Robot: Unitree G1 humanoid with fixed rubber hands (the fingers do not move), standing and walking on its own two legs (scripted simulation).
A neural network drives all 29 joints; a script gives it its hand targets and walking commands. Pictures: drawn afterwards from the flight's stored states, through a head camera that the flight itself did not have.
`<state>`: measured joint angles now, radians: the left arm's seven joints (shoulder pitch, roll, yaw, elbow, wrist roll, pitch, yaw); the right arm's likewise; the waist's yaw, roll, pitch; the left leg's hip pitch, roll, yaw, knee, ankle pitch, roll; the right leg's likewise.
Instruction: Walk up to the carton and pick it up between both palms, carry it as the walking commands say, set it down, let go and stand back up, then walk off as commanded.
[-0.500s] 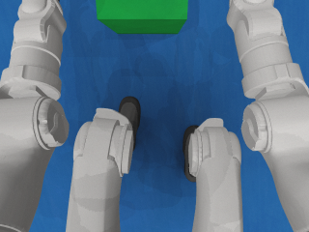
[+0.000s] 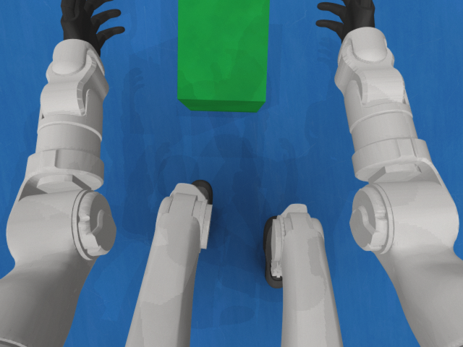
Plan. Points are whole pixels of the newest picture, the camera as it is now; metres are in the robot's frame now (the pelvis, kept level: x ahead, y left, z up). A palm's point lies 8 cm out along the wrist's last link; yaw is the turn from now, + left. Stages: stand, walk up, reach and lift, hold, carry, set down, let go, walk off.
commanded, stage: set down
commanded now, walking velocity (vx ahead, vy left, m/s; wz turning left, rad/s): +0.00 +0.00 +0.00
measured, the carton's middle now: (223, 61) +0.58 +0.11 -0.40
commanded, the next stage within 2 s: let go in 0.68 s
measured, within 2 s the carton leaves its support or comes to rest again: neither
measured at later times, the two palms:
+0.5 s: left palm out of the picture +0.49 +0.28 +0.04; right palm out of the picture +0.56 -0.09 +0.04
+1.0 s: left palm out of the picture +0.42 +0.29 +0.08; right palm out of the picture +0.48 -0.11 +0.08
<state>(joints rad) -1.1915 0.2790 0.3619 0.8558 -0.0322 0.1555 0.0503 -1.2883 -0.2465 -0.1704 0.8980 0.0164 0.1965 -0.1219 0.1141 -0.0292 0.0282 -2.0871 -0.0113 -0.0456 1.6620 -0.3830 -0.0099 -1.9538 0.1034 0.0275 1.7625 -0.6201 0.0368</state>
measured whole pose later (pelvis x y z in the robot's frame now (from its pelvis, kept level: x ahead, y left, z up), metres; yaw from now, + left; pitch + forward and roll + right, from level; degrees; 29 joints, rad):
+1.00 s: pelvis +0.06 +0.01 +0.20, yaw +2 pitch +38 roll -3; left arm -0.59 0.21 0.29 0.54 0.13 0.13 -0.09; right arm -0.63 -0.07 -0.21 0.54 -0.13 0.15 -0.11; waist 0.07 -0.01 -0.02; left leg -1.29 -0.02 -0.05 0.82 -0.19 0.01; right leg -1.16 0.06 0.05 0.86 -0.36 0.03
